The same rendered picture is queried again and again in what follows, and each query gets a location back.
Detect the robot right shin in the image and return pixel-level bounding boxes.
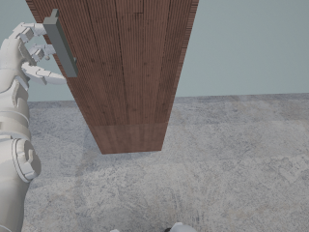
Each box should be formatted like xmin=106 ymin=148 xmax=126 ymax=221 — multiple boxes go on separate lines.
xmin=171 ymin=222 xmax=183 ymax=230

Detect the robot left upper arm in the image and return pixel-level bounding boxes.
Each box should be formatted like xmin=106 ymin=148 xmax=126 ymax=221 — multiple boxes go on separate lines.
xmin=0 ymin=138 xmax=42 ymax=232

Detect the robot left forearm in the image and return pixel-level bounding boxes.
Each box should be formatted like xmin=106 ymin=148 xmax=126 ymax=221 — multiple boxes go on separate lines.
xmin=0 ymin=69 xmax=32 ymax=143

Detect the robot left hand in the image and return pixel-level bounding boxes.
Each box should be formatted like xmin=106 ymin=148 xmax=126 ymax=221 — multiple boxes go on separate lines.
xmin=0 ymin=22 xmax=67 ymax=86

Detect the handle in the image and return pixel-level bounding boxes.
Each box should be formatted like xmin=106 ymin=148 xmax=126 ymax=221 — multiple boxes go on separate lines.
xmin=42 ymin=9 xmax=78 ymax=77

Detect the cupboard door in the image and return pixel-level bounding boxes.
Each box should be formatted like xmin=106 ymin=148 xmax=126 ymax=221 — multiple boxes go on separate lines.
xmin=32 ymin=0 xmax=193 ymax=127

